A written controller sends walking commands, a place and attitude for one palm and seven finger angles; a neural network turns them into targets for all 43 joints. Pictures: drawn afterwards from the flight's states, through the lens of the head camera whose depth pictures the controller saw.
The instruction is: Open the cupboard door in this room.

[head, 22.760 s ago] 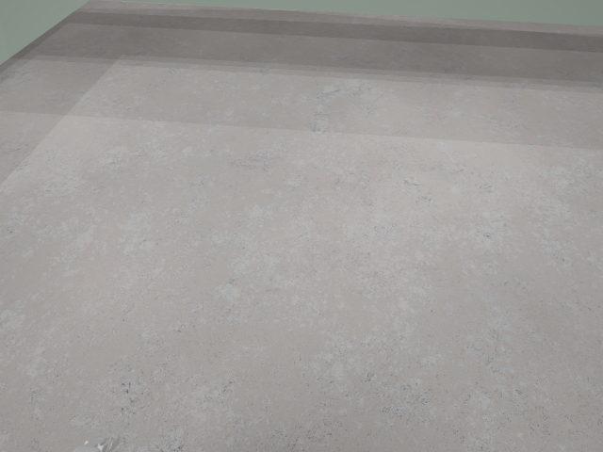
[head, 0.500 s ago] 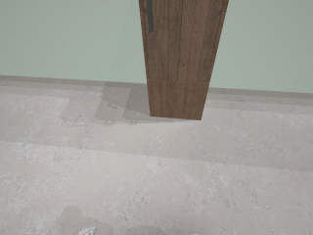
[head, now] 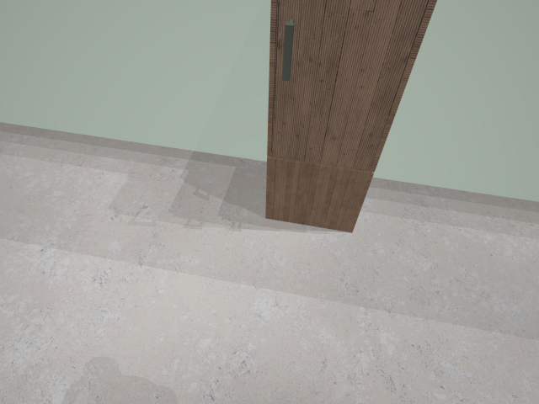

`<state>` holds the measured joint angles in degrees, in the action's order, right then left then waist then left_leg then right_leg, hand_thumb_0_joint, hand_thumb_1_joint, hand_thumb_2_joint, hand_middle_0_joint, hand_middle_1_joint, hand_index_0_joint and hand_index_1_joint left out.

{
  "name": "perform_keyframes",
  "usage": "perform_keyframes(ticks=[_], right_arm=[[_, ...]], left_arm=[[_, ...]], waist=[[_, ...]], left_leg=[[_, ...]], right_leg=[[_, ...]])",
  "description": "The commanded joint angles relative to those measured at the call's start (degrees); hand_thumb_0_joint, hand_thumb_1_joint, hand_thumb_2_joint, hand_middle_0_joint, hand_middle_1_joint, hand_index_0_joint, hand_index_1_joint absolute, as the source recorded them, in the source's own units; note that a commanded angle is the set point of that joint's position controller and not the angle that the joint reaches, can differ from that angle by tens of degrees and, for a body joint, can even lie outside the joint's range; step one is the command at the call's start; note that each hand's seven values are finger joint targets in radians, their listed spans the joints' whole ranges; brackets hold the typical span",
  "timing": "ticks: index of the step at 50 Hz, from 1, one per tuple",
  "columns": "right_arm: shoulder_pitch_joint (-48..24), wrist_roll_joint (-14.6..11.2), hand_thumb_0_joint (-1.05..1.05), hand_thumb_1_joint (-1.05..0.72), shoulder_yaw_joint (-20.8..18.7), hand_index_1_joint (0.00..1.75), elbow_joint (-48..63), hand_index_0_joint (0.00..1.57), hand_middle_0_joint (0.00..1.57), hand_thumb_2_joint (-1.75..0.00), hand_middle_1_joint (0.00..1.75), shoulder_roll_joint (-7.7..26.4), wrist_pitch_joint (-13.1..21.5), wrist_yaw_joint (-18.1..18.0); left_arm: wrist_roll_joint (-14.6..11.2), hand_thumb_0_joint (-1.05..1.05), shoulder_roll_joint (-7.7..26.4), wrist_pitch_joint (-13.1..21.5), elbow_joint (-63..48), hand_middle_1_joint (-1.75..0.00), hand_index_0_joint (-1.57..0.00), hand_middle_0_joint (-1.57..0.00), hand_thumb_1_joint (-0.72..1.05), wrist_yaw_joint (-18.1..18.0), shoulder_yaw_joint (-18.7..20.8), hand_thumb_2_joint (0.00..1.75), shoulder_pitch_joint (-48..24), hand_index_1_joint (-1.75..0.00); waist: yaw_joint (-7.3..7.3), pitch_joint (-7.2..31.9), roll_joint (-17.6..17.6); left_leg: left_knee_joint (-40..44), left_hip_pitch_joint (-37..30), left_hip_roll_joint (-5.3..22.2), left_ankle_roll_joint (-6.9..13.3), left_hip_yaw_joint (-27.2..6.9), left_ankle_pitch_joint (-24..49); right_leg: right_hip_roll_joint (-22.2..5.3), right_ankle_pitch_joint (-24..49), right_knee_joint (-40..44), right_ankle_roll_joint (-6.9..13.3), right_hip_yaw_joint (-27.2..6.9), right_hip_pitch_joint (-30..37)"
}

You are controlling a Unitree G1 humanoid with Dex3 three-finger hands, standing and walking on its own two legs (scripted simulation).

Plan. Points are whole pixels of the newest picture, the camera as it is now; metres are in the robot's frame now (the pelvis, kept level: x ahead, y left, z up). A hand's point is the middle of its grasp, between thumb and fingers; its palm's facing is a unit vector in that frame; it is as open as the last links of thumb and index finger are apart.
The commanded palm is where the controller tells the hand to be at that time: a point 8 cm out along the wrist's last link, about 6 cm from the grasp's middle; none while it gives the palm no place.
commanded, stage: stand and wait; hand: left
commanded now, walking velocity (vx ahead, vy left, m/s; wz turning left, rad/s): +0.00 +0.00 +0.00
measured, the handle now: (289, 50) +1.00 +0.02 +0.07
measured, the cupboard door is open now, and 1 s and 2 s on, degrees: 0 0 0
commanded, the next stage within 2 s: look at it before walking up in 0.30 s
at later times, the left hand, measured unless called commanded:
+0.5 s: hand out of the picture +0.01 +0.17 -0.18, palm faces +0.02 -0.98 -0.18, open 7.4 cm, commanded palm none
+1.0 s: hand out of the picture +0.01 +0.16 -0.18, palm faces +0.03 -0.98 -0.18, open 7.4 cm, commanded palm none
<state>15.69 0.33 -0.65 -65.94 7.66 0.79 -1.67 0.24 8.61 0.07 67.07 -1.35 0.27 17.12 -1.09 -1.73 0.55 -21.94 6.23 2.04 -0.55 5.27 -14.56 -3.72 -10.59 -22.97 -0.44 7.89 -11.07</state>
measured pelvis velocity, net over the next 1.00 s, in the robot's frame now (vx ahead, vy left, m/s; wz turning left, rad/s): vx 0.02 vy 0.00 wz -0.01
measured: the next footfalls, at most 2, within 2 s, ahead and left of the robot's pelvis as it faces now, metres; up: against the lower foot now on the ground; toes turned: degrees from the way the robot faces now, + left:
left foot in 1.94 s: +0.36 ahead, +0.03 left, +0.00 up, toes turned +3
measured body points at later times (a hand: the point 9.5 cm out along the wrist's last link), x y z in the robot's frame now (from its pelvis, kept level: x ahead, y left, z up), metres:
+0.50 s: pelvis +0.02 +0.00 +0.00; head +0.03 +0.00 +0.45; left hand +0.01 +0.22 -0.16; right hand +0.00 -0.20 -0.17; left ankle -0.03 +0.12 -0.74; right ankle +0.02 -0.12 -0.74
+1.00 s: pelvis +0.02 +0.00 +0.00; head +0.04 +0.00 +0.45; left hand +0.01 +0.22 -0.16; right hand +0.01 -0.22 -0.16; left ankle -0.03 +0.12 -0.74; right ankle +0.02 -0.12 -0.74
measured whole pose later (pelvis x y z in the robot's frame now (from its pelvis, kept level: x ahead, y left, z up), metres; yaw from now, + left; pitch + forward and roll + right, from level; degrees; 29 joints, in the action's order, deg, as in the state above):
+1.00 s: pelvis +0.02 +0.00 +0.00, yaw -1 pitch -1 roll +0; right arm 15.9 0.2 -1.0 -66.3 7.9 1.5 -1.9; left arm 0.5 8.1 1.0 65.8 -1.8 0.2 15.9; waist -0.2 -2.6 -0.1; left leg -21.8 3.9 2.5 -1.0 5.7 -16.5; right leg -3.3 -13.3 -24.3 -0.3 7.5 -9.7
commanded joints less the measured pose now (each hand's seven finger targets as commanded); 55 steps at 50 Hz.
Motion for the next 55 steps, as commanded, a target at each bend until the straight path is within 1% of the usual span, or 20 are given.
perform_keyframes(ticks=[1,5,7,12,14,16,17,19,20,24,27,31,33,35,38,43,44,50,53,55], right_arm=[[4.05,-0.02,0.00,-0.90,-0.37,0.30,1.31,0.20,0.20,-0.90,0.30,4.82,0.73,-0.32],[4.72,-0.03,0.00,-0.90,-0.31,0.30,1.00,0.20,0.20,-0.90,0.30,4.67,0.93,-0.50],[4.67,-0.13,0.00,-0.90,-0.36,0.30,0.86,0.20,0.20,-0.90,0.30,4.56,0.87,-0.54],[5.40,-0.02,0.00,-0.90,-0.42,0.30,0.35,0.20,0.20,-0.90,0.30,3.99,0.97,-0.65],[5.74,-0.02,0.00,-0.90,-0.32,0.30,0.26,0.20,0.20,-0.90,0.30,3.74,0.97,-0.66],[5.73,0.02,0.00,-0.90,-0.40,0.30,0.12,0.20,0.20,-0.90,0.30,3.62,1.01,-0.67],[6.12,0.03,0.00,-0.90,-0.43,0.30,0.13,0.20,0.20,-0.90,0.30,3.59,0.93,-0.65],[6.19,0.06,0.00,-0.90,-0.38,0.30,0.00,0.20,0.20,-0.90,0.30,3.50,0.93,-0.64],[6.32,0.04,0.00,-0.90,-0.37,0.30,0.01,0.20,0.20,-0.90,0.30,3.37,0.99,-0.66],[6.68,0.03,0.00,-0.90,-0.39,0.30,-0.07,0.20,0.20,-0.90,0.30,3.34,1.11,-0.69],[6.69,0.03,0.00,-0.90,-0.57,0.30,0.08,0.20,0.20,-0.90,0.30,3.77,1.08,-0.72],[6.65,0.05,0.00,-0.90,-0.65,0.30,-0.04,0.20,0.20,-0.90,0.30,3.68,0.94,-0.63],[6.59,0.06,0.00,-0.90,-0.61,0.30,-0.05,0.20,0.20,-0.90,0.30,3.73,1.02,-0.63],[6.29,0.04,0.00,-0.90,-0.70,0.30,0.05,0.20,0.20,-0.90,0.30,3.89,1.01,-0.61],[6.19,0.06,0.00,-0.90,-0.65,0.30,0.10,0.20,0.20,-0.90,0.30,4.13,1.00,-0.61],[5.58,0.07,0.00,-0.90,-0.89,0.30,0.54,0.20,0.20,-0.90,0.30,5.07,1.08,-0.66],[5.36,0.03,0.00,-0.90,-0.94,0.30,0.56,0.20,0.20,-0.90,0.30,5.20,1.02,-0.63],[4.22,0.08,0.00,-0.90,-1.14,0.30,1.04,0.20,0.20,-0.90,0.30,6.37,1.12,-0.69],[4.92,0.20,0.00,-0.90,-1.01,0.30,0.93,0.20,0.20,-0.90,0.30,4.93,0.67,-0.83],[4.69,0.22,0.00,-0.90,-1.05,0.30,0.99,0.20,0.20,-0.90,0.30,5.01,0.45,-0.85]], left_arm=[[0.07,0.00,4.43,1.19,-1.74,-0.30,-0.20,-0.20,0.90,-0.56,0.28,0.90,2.63,-0.30],[0.14,0.00,3.94,1.29,-1.34,-0.30,-0.20,-0.20,0.90,-0.79,0.27,0.90,3.79,-0.30],[0.14,0.00,3.73,1.22,-1.19,-0.30,-0.20,-0.20,0.90,-0.87,0.19,0.90,4.24,-0.30],[0.18,0.00,3.27,1.25,-1.16,-0.30,-0.20,-0.20,0.90,-1.12,0.17,0.90,4.96,-0.30],[0.16,0.00,3.36,1.21,-1.35,-0.30,-0.20,-0.20,0.90,-1.14,0.23,0.90,4.69,-0.30],[0.15,0.00,3.28,1.20,-1.52,-0.30,-0.20,-0.20,0.90,-1.17,0.21,0.90,4.70,-0.30],[0.15,0.00,3.22,1.17,-1.50,-0.30,-0.20,-0.20,0.90,-1.22,0.24,0.90,4.54,-0.30],[0.12,0.00,3.27,1.10,-1.72,-0.30,-0.20,-0.20,0.90,-1.22,0.27,0.90,4.19,-0.30],[0.11,0.00,3.33,1.09,-1.68,-0.30,-0.20,-0.20,0.90,-1.20,0.29,0.90,4.07,-0.30],[0.09,0.00,3.77,1.16,-2.02,-0.30,-0.20,-0.20,0.90,-1.20,0.46,0.90,3.86,-0.30],[0.11,0.00,4.02,1.25,-2.23,-0.30,-0.20,-0.20,0.90,-1.21,0.45,0.90,3.76,-0.30],[0.12,0.00,4.40,1.25,-2.65,-0.30,-0.20,-0.20,0.90,-1.20,0.53,0.90,3.10,-0.30],[0.14,0.00,4.36,1.26,-2.69,-0.30,-0.20,-0.20,0.90,-1.22,0.63,0.90,3.17,-0.30],[0.12,0.00,4.70,1.31,-2.74,-0.30,-0.20,-0.20,0.90,-1.17,0.61,0.90,3.15,-0.30],[0.14,0.00,4.84,1.33,-2.78,-0.30,-0.20,-0.20,0.90,-1.15,0.68,0.90,2.86,-0.30],[0.22,0.00,5.51,1.54,-2.86,-0.30,-0.20,-0.20,0.90,-1.07,0.82,0.90,2.75,-0.30],[0.20,0.00,5.87,1.55,-2.95,-0.30,-0.20,-0.20,0.90,-1.05,0.85,0.90,2.41,-0.30],[0.27,0.00,6.65,1.62,-3.13,-0.30,-0.20,-0.20,0.90,-0.91,1.08,0.90,1.76,-0.30],[0.30,0.00,5.51,1.15,-3.04,-0.30,-0.20,-0.20,0.90,-0.94,1.02,0.90,1.90,-0.30],[0.29,0.00,5.64,0.90,-3.24,-0.30,-0.20,-0.20,0.90,-0.88,1.13,0.90,1.66,-0.30]], waist=[[0.82,-1.47,-1.15],[1.03,-0.80,-0.82],[0.85,-1.70,-0.98],[0.79,-1.76,-0.87],[0.85,-2.66,-1.01],[0.72,-2.62,-1.17],[0.70,-2.90,-0.39],[0.71,-3.61,-1.07],[0.70,-3.49,-1.65],[0.60,-2.47,-1.44],[0.67,-1.87,-0.35],[0.81,-2.60,-0.24],[0.73,-2.46,-0.84],[0.78,-2.33,-0.47],[0.81,-2.70,-1.06],[0.91,-1.78,-0.73],[0.96,-2.34,-0.82],[0.95,-2.40,-1.29],[1.20,-1.66,-0.80],[1.14,-2.20,-1.17]], left_leg=[[5.40,2.48,5.87,0.80,-4.46,8.11],[4.74,1.42,5.86,0.97,-4.19,11.08],[4.55,1.71,5.83,1.05,-4.11,10.63],[4.05,1.57,5.70,1.13,-3.92,12.22],[4.34,2.38,5.63,1.02,-3.80,11.58],[4.26,2.23,5.58,1.10,-3.89,11.85],[4.17,2.67,5.61,1.07,-3.89,11.24],[4.48,3.15,5.53,1.01,-3.84,10.83],[4.57,3.21,5.56,1.04,-3.80,11.24],[4.04,2.87,5.60,1.10,-3.78,13.55],[3.41,1.96,5.58,1.12,-3.85,14.60],[3.92,2.38,5.49,1.02,-3.75,12.40],[4.02,2.39,5.51,1.03,-3.72,12.77],[3.99,1.98,5.51,1.06,-3.67,12.29],[4.17,2.27,5.48,1.02,-3.67,12.06],[3.89,1.20,5.52,1.16,-3.80,12.40],[4.10,1.36,5.56,1.06,-3.66,11.64],[4.24,0.84,5.69,1.15,-3.70,11.51],[2.90,0.45,5.94,0.64,-2.62,11.84],[2.75,1.01,5.99,0.53,-2.29,10.41]], right_leg=[[-4.57,6.18,3.73,0.37,-5.61,1.42],[-4.57,8.45,2.85,0.50,-5.58,1.96],[-4.54,7.89,2.88,0.46,-5.52,1.60],[-4.55,9.42,2.07,0.63,-5.58,1.88],[-4.51,9.12,2.01,0.62,-5.56,1.93],[-4.56,9.42,1.81,0.69,-5.60,1.97],[-4.51,8.77,1.79,0.66,-5.37,1.94],[-4.42,8.36,1.70,0.66,-5.54,1.69],[-4.39,8.74,1.66,0.74,-5.72,1.90],[-4.54,10.89,1.05,0.86,-5.39,3.20],[-4.51,12.03,0.76,0.90,-5.33,3.16],[-4.55,10.77,1.25,1.01,-5.54,2.84],[-4.52,10.87,1.24,1.03,-5.57,3.09],[-4.53,10.77,1.42,1.08,-5.63,2.89],[-4.53,10.51,1.57,1.14,-5.67,2.96],[-4.59,11.36,1.83,1.34,-5.87,3.06],[-4.62,10.85,2.02,1.35,-5.78,2.88],[-4.55,11.22,2.36,1.63,-6.37,2.52],[-4.52,13.55,1.21,1.59,-6.81,1.96],[-4.40,12.50,1.00,1.56,-7.12,1.21]])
